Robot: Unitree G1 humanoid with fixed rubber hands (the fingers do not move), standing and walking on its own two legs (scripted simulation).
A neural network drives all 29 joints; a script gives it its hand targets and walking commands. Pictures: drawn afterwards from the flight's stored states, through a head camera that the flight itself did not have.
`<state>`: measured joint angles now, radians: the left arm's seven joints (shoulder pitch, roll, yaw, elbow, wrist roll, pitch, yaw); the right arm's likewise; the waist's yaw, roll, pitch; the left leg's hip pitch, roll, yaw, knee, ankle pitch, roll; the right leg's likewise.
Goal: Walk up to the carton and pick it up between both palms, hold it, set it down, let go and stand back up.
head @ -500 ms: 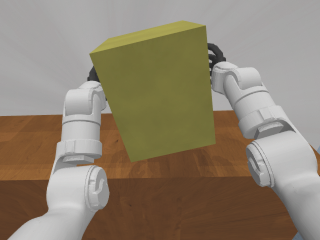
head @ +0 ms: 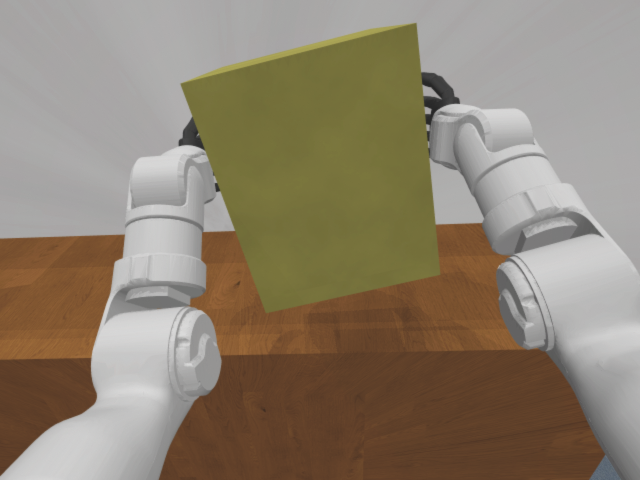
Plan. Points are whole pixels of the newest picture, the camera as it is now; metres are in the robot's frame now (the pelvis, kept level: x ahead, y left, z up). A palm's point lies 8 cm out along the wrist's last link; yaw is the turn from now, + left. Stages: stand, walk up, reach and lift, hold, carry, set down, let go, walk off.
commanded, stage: hold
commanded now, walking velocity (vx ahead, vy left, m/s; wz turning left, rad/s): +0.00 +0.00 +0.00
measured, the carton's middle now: (321, 161) +0.38 -0.01 +0.30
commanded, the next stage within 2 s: none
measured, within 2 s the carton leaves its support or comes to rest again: neither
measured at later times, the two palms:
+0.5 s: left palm (191, 160) +0.38 +0.14 +0.32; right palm (440, 124) +0.37 -0.15 +0.34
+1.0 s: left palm (184, 157) +0.38 +0.15 +0.32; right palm (436, 119) +0.37 -0.15 +0.35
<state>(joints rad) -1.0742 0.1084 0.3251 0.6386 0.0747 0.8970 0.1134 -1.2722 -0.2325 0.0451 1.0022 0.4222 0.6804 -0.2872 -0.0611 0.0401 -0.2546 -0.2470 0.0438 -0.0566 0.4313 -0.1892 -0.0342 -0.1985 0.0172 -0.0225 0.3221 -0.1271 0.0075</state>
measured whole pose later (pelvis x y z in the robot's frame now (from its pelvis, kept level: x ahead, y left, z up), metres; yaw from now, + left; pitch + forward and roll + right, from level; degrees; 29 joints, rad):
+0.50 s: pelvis +0.01 -0.01 +0.00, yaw +1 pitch +0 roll -2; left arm -1.08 0.14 0.32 0.61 0.09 0.93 0.08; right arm -1.28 -0.23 0.09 0.97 0.45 0.73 -0.31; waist -0.07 0.04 -0.26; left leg -0.24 0.05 -0.08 0.43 -0.19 -0.05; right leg -0.19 0.02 -0.04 0.32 -0.14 0.00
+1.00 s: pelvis +0.01 +0.00 +0.00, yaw +1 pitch +0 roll -2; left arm -1.09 0.12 0.34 0.59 0.11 0.95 0.08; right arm -1.29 -0.23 0.06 0.96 0.45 0.75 -0.32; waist -0.07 0.03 -0.26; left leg -0.23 0.05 -0.07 0.44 -0.20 -0.04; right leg -0.17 0.02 -0.04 0.31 -0.14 0.00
